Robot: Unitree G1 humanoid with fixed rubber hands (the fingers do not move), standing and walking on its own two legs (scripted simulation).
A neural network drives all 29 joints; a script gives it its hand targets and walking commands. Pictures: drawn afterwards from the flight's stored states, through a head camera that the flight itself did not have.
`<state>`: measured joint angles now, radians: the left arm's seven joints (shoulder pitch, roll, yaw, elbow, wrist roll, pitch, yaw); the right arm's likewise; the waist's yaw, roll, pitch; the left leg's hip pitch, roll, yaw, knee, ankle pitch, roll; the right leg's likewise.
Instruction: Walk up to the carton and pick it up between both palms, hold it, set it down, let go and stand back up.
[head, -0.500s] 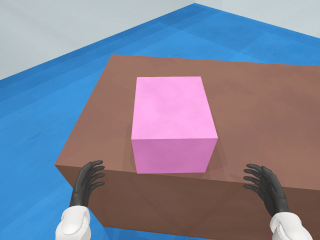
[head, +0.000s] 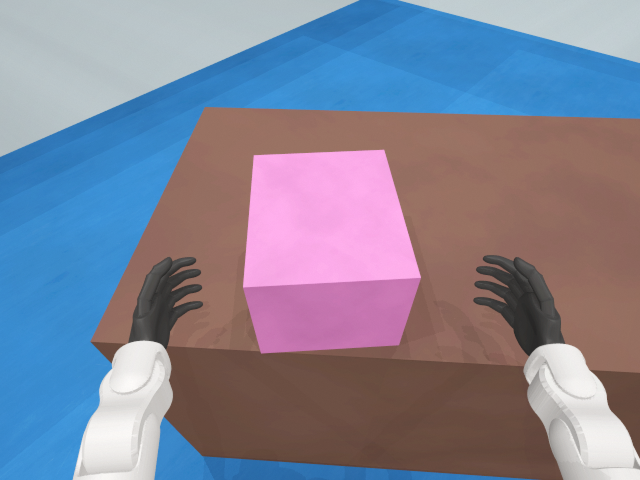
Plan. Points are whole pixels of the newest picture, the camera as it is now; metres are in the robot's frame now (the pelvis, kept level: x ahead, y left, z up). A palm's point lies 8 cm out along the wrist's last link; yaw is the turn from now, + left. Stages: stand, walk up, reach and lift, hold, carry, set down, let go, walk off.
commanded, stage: reach and lift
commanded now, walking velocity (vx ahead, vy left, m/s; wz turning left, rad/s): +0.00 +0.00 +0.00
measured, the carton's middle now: (324, 248) +0.43 +0.02 +0.02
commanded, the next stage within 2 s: none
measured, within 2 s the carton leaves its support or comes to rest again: neither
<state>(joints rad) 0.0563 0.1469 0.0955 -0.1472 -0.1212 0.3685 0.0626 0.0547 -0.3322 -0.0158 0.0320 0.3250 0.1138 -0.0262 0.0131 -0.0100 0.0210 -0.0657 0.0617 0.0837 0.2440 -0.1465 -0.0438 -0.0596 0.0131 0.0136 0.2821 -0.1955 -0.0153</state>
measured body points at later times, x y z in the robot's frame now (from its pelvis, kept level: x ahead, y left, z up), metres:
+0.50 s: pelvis -0.02 +0.00 +0.00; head +0.00 +0.00 +0.45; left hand +0.35 +0.21 +0.12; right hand +0.36 -0.22 +0.13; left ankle -0.01 +0.14 -0.75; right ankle -0.03 -0.11 -0.75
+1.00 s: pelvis -0.02 +0.00 +0.00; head +0.01 +0.01 +0.45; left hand +0.41 +0.22 +0.16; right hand +0.44 -0.21 +0.17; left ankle -0.01 +0.14 -0.75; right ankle -0.03 -0.11 -0.75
